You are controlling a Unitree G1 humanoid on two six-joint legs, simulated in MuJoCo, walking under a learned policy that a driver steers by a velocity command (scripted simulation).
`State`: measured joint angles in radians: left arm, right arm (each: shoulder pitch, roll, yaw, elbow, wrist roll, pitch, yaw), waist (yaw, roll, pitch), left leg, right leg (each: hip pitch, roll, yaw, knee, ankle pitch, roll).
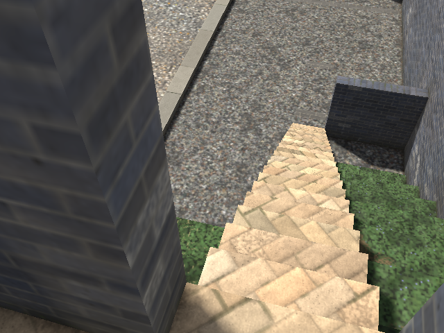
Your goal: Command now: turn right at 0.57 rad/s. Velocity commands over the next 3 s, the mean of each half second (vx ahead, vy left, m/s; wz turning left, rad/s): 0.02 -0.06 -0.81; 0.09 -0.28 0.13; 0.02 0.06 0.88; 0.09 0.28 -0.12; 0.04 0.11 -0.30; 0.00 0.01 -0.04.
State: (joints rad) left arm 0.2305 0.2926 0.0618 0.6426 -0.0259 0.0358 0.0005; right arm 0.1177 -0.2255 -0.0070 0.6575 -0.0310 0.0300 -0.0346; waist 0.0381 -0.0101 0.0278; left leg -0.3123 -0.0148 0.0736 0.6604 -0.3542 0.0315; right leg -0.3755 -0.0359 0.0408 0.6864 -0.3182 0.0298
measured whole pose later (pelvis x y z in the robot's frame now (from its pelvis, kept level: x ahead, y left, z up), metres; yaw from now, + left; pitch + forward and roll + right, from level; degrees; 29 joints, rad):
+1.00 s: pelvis -0.02 -0.16 +0.00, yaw -18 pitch +0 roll -2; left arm 0.17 0.25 0.05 0.65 0.02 0.07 0.01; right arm 0.33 -0.27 -0.06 0.66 0.00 0.03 -0.07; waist -0.06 -0.05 0.07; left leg -0.34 -0.02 0.01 0.68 -0.34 0.07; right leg -0.50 0.13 0.02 1.31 -0.53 0.05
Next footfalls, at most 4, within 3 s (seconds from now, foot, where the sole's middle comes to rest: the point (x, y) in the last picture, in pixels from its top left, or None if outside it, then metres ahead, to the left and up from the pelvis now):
0.54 right None -0.03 -0.20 -0.76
0.88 left None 0.05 -0.11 -0.76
1.20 right None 0.00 -0.36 -0.76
1.70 left None -0.06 0.06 -0.76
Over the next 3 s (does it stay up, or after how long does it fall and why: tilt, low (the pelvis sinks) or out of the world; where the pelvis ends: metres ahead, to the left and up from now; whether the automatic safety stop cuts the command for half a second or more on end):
stays up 0.04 0.08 0.02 its command is cut before an obstacle after 0.0 s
